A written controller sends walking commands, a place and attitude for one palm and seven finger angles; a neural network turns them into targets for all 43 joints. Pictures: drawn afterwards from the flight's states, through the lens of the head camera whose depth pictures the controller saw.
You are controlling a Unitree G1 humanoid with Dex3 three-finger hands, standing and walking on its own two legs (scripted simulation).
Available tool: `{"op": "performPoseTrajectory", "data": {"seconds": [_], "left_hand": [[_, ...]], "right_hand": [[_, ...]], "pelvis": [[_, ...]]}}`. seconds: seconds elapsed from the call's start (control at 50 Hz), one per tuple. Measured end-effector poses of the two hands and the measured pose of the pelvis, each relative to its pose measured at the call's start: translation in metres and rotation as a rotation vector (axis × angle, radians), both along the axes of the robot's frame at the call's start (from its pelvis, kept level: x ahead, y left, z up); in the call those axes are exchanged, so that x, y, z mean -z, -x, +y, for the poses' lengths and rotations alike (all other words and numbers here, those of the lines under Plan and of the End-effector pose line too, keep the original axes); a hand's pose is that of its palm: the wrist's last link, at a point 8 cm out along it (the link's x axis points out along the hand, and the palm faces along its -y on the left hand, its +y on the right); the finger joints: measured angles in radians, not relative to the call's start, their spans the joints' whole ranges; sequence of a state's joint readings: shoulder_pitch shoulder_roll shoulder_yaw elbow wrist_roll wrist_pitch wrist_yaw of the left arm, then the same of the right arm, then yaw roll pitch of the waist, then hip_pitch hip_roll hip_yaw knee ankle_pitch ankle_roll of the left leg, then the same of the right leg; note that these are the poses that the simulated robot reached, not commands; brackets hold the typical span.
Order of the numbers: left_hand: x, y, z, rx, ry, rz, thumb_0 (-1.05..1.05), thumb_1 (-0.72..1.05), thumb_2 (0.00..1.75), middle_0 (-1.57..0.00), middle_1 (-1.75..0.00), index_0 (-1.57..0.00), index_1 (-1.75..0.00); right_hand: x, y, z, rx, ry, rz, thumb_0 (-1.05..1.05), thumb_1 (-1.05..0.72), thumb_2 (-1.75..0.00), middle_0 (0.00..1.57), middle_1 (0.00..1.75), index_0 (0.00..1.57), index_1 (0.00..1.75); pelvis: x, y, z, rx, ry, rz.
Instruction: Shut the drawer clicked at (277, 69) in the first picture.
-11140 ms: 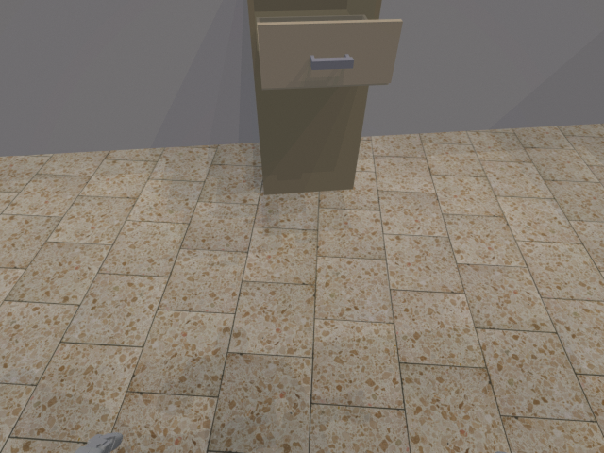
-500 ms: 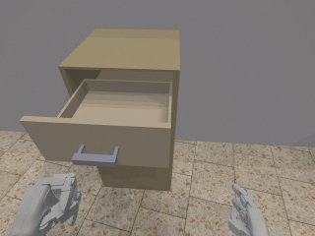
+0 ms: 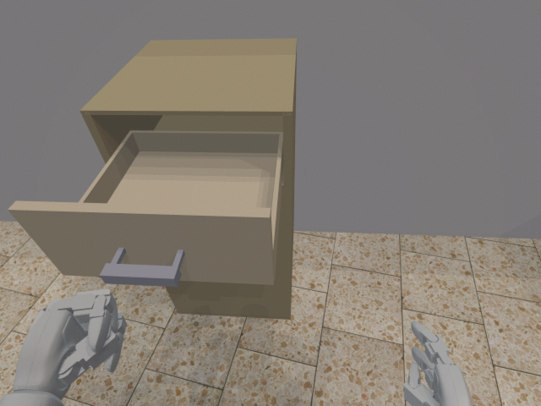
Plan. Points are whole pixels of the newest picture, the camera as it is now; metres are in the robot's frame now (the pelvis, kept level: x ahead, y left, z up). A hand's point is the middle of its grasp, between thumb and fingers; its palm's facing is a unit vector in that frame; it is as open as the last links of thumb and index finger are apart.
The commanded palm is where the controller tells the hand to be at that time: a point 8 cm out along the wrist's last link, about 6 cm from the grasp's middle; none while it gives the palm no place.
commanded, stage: bring the fist close to the handle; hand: left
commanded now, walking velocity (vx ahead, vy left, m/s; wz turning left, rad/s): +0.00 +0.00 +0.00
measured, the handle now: (145, 264) +0.31 +0.25 +0.04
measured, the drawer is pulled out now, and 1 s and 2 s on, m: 0.28 0.28 0.24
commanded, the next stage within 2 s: push the drawer shut in 1.10 s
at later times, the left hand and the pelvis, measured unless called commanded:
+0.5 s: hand (135, 338) +0.19 +0.20 +0.06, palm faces +0.06 -1.00 -0.06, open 3.2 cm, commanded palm +0.16 +0.25 +0.07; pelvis +0.00 +0.02 -0.01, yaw +0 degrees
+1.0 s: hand (145, 329) +0.21 +0.20 +0.05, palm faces +0.06 -1.00 -0.06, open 3.2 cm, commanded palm +0.17 +0.26 +0.05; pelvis -0.01 +0.03 -0.03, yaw -1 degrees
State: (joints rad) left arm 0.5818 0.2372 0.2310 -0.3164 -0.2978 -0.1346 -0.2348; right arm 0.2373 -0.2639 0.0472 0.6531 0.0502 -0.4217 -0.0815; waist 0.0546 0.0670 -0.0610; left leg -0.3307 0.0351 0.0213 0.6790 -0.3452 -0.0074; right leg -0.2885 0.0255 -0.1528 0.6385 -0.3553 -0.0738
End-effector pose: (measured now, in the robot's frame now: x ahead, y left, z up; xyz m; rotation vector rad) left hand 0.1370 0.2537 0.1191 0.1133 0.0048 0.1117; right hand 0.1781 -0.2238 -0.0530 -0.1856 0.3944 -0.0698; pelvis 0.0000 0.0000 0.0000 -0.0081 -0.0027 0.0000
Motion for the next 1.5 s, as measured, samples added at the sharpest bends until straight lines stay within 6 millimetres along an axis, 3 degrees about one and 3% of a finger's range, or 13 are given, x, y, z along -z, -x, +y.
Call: {"op": "performPoseTrajectory", "data": {"seconds": [0.18,0.56,0.78,0.94,1.1,1.26,1.5], "left_hand": [[0.023,-0.012,0.003,0.015,0.033,0.045,0.01,0.9,0.9,-1.4,-1.6,-1.4,-1.6],[0.056,-0.03,-0.001,0.056,0.068,0.033,0.01,0.9,0.9,-1.4,-1.6,-1.4,-1.6],[0.074,-0.046,0.0,0.061,0.061,0.034,0.01,0.9,0.9,-1.4,-1.6,-1.4,-1.6],[0.066,-0.044,0.002,0.057,0.048,-0.002,0.01,0.9,0.9,-1.4,-1.6,-1.4,-1.6],[0.073,-0.044,-0.003,0.06,0.057,0.036,0.01,0.9,0.9,-1.4,-1.6,-1.4,-1.6],[0.065,-0.043,-0.006,0.045,0.04,-0.001,0.01,0.9,0.9,-1.4,-1.6,-1.4,-1.6],[0.067,-0.076,-0.006,0.066,0.035,-0.01,0.01,0.89,0.9,-1.4,-1.6,-1.4,-1.6]], "right_hand": [[0.007,0.002,-0.008,0.037,0.021,0.05,0.02,-0.9,-0.9,0.2,0.3,0.2,0.3],[0.026,0.01,0.025,-0.003,0.014,0.125,0.01,-0.9,-0.9,0.2,0.3,0.2,0.3],[0.042,0.028,0.025,0.023,0.022,0.206,0.01,-0.9,-0.9,0.2,0.3,0.2,0.3],[0.045,0.03,0.02,0.04,0.023,0.215,0.01,-0.9,-0.9,0.2,0.3,0.2,0.3],[0.042,0.023,0.018,0.036,0.024,0.204,0.01,-0.9,-0.9,0.2,0.3,0.2,0.3],[0.042,0.015,0.016,0.027,0.013,0.193,0.01,-0.9,-0.9,0.2,0.3,0.2,0.3],[0.05,0.02,0.004,0.034,0.022,0.237,0.01,-0.9,-0.9,0.2,0.3,0.2,0.3]], "pelvis": [[0.002,-0.006,0.004,0.006,-0.008,0.033],[0.015,0.006,0.025,-0.002,0.002,0.091],[0.025,0.009,0.03,0.009,0.003,0.132],[0.027,0.007,0.031,0.011,0.007,0.138],[0.028,0.006,0.027,0.008,0.006,0.143],[0.028,0.004,0.022,0.004,0.004,0.144],[0.028,0.003,0.013,0.002,0.0,0.153]]}}
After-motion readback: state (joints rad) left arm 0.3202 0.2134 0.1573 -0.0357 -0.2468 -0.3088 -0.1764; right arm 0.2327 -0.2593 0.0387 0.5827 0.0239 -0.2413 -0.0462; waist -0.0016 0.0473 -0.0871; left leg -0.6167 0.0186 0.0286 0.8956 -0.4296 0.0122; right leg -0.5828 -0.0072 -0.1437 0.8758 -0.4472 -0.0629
